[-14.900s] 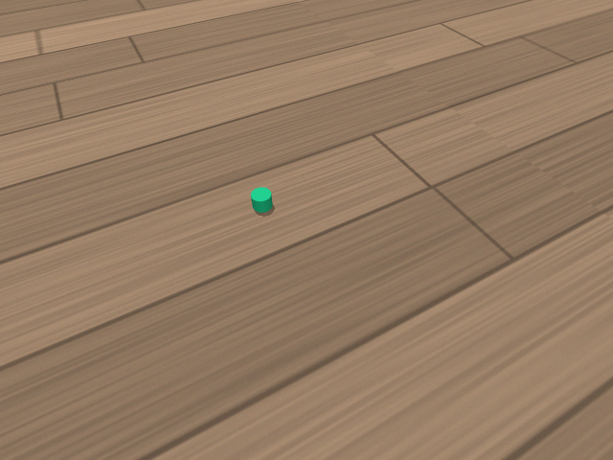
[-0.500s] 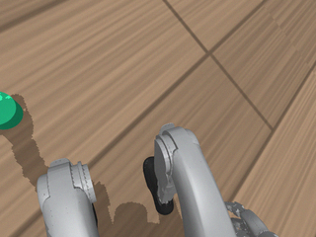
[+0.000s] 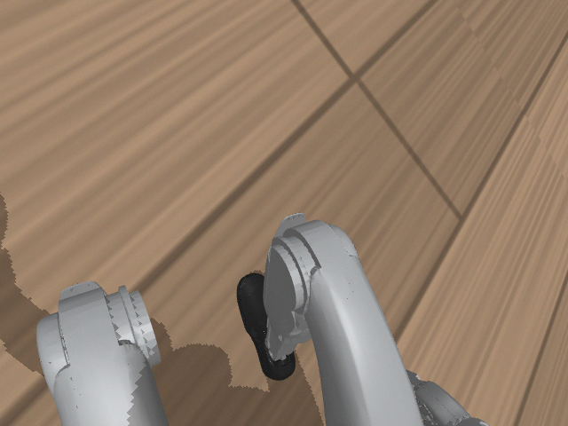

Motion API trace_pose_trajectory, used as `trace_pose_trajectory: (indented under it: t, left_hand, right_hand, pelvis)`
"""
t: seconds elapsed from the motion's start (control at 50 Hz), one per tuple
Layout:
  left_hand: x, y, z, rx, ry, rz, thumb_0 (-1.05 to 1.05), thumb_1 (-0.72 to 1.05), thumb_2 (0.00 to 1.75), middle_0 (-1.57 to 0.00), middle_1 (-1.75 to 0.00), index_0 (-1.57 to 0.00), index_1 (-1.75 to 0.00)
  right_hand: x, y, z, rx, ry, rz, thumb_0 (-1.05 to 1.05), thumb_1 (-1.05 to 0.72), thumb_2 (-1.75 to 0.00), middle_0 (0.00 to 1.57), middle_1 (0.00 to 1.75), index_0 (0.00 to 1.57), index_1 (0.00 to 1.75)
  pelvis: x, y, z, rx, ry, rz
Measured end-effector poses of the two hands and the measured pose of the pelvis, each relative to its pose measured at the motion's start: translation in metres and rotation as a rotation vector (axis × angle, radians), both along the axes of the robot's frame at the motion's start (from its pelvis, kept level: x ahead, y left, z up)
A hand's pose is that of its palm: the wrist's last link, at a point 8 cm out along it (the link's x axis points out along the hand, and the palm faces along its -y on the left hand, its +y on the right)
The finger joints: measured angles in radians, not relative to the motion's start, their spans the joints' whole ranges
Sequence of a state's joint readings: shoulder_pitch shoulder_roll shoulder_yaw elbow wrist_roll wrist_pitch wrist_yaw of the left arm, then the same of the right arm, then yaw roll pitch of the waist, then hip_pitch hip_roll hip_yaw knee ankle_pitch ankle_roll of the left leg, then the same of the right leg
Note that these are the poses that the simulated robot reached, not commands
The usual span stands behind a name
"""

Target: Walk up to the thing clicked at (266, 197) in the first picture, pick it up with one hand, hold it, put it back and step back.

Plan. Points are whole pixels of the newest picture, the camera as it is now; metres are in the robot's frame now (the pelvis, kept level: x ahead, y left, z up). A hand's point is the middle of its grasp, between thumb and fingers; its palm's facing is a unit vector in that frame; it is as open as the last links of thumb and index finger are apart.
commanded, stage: rest palm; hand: left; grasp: from above
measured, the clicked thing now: out of the picture +0.47 +0.31 -0.28
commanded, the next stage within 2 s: close in 0.44 s
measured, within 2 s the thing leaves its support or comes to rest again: neither
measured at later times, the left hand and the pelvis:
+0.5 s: hand out of the picture +0.45 +0.31 -0.26, palm faces -0.47 -0.15 -0.87, open 13.6 cm; pelvis +0.00 +0.00 -0.01, yaw -1 degrees
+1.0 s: hand out of the picture +0.45 +0.31 -0.26, palm faces -0.45 -0.11 -0.88, open 13.1 cm; pelvis -0.01 +0.01 +0.00, yaw -2 degrees
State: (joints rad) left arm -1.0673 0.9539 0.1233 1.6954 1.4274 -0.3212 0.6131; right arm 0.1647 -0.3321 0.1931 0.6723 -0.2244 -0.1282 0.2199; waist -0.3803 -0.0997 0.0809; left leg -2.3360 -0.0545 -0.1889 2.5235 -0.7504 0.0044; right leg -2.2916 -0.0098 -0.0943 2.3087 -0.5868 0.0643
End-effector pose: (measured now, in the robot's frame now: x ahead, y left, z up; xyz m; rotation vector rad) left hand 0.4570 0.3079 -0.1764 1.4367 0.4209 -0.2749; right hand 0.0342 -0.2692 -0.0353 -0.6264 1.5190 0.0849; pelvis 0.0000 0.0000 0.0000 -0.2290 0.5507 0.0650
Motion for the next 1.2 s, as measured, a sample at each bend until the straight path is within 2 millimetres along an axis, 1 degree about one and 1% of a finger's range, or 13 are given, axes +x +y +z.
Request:
trace_pose_trajectory:
  t: [0.08, 0.16, 0.32, 0.42, 0.52, 0.62, 0.72, 0.82, 0.98, 1.2]
  left_hand:
    - [0.003, -0.001, -0.003, 0.035, -0.002, 0.018, 0.00, -0.43, 1.02, -0.09, -1.09, -0.11, -1.06]
    - [0.007, -0.001, -0.006, 0.053, 0.003, 0.060, 0.00, -0.45, 1.00, -0.08, -1.09, -0.11, -1.05]
    - [0.006, 0.005, -0.016, 0.055, 0.054, 0.135, 0.00, -0.45, 0.97, -0.07, -1.09, -0.10, -1.04]
    - [0.002, 0.008, -0.022, 0.041, 0.076, 0.131, 0.00, -0.46, 0.98, -0.07, -1.09, -0.10, -1.05]
    - [0.001, 0.008, -0.023, 0.017, 0.065, 0.105, 0.00, -0.46, 1.02, -0.08, -1.10, -0.09, -1.08]
    - [-0.003, 0.007, -0.022, 0.012, 0.055, 0.070, 0.00, -0.45, 1.06, -0.10, -1.12, -0.10, -1.10]
    - [-0.003, 0.005, -0.022, 0.016, 0.037, 0.048, 0.00, -0.39, 1.09, -0.13, -1.14, -0.13, -1.12]
    - [-0.002, 0.003, -0.024, 0.036, 0.031, 0.043, 0.00, -0.35, 1.07, -0.14, -1.14, -0.16, -1.11]
    - [0.000, 0.004, -0.025, 0.051, 0.037, 0.081, -0.01, -0.40, 1.00, -0.11, -1.13, -0.14, -1.09]
    - [0.002, 0.006, -0.025, 0.043, 0.050, 0.110, -0.01, -0.42, 1.03, -0.13, -1.15, -0.14, -1.12]
  right_hand:
    - [0.006, 0.001, -0.001, 0.017, -0.034, 0.021, -0.01, -0.90, -0.89, 0.20, 0.30, 0.20, 0.30]
    - [0.005, 0.003, -0.004, 0.050, -0.044, 0.034, -0.01, -0.89, -0.89, 0.20, 0.30, 0.20, 0.30]
    - [-0.009, 0.009, -0.009, 0.100, -0.009, 0.018, -0.01, -0.90, -0.89, 0.20, 0.30, 0.20, 0.30]
    - [-0.019, 0.010, -0.006, 0.099, 0.031, 0.006, -0.01, -0.90, -0.90, 0.20, 0.30, 0.20, 0.30]
    - [-0.023, 0.009, 0.000, 0.076, 0.052, 0.012, -0.01, -0.90, -0.90, 0.20, 0.30, 0.20, 0.30]
    - [-0.021, 0.007, 0.006, 0.048, 0.045, 0.029, 0.00, -0.90, -0.90, 0.20, 0.30, 0.20, 0.30]
    - [-0.015, 0.008, 0.009, 0.042, 0.020, 0.059, 0.00, -0.90, -0.90, 0.20, 0.30, 0.20, 0.30]
    - [-0.009, 0.010, 0.009, 0.054, -0.008, 0.085, -0.01, -0.90, -0.89, 0.20, 0.30, 0.20, 0.30]
    - [-0.003, 0.015, 0.006, 0.097, -0.017, 0.108, -0.01, -0.89, -0.89, 0.20, 0.30, 0.20, 0.30]
    - [-0.009, 0.015, 0.008, 0.100, -0.007, 0.089, -0.01, -0.90, -0.90, 0.20, 0.30, 0.20, 0.30]
  pelvis:
    - [0.000, 0.002, -0.004, -0.006, -0.008, -0.002]
    - [-0.001, 0.003, -0.007, -0.009, -0.014, -0.003]
    - [-0.002, 0.002, -0.008, -0.007, -0.024, -0.007]
    - [-0.002, 0.001, -0.007, -0.012, -0.028, -0.011]
    - [-0.003, 0.000, -0.006, -0.019, -0.039, -0.013]
    - [-0.003, 0.001, -0.006, -0.028, -0.048, -0.016]
    - [-0.005, 0.003, -0.007, -0.034, -0.057, -0.016]
    - [-0.006, 0.005, -0.007, -0.037, -0.062, -0.017]
    - [-0.006, 0.006, -0.005, -0.037, -0.055, -0.016]
    - [-0.007, 0.004, -0.002, -0.036, -0.056, -0.017]
